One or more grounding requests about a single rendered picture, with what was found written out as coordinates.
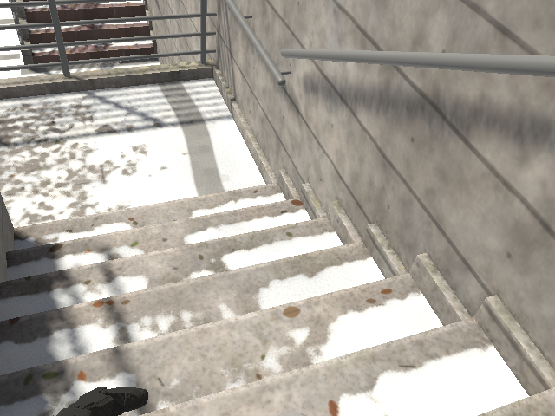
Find stairs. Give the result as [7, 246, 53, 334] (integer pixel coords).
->
[23, 0, 154, 64]
[0, 183, 555, 416]

